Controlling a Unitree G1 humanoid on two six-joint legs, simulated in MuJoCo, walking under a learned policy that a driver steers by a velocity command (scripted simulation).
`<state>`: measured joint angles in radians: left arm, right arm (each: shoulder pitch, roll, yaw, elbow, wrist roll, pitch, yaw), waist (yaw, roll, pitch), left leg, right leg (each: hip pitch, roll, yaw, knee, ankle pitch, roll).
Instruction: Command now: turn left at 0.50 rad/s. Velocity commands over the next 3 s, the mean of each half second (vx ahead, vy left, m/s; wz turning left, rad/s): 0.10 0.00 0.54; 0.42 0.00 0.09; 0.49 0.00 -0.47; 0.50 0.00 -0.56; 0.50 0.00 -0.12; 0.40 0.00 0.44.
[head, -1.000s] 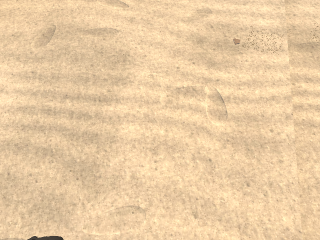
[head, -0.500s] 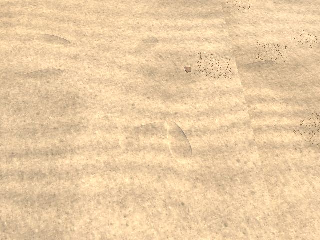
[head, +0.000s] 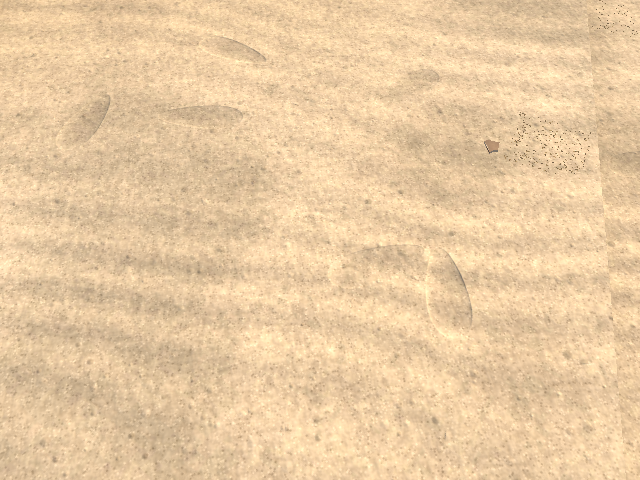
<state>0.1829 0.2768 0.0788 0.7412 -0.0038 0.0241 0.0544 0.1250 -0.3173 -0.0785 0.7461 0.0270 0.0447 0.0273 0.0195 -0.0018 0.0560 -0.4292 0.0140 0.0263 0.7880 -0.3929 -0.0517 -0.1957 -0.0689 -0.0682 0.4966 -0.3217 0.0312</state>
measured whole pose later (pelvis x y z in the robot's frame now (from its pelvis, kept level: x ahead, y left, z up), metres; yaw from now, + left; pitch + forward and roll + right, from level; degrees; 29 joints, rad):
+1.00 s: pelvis +0.20 +0.13 +0.00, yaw +18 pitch +3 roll +0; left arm 0.43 0.29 0.05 0.82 -0.04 -0.06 0.01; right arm 0.10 -0.26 -0.04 0.65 0.00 -0.09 0.03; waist 0.06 -0.02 0.02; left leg -0.39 0.00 0.04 0.55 -0.20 0.03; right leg -0.28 -0.03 0.08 1.04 -0.45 0.00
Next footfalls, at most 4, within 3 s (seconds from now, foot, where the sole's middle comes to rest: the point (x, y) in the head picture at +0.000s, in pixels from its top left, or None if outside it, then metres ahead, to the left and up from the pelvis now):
0.06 left None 0.06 0.12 -0.77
0.50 right None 0.12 -0.09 -0.77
0.92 left None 0.25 0.26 -0.77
1.44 right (293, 401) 0.61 0.10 -0.77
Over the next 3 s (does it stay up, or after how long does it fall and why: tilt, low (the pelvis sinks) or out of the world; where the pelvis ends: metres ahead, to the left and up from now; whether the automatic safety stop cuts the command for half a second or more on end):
stays up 1.24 0.05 -0.02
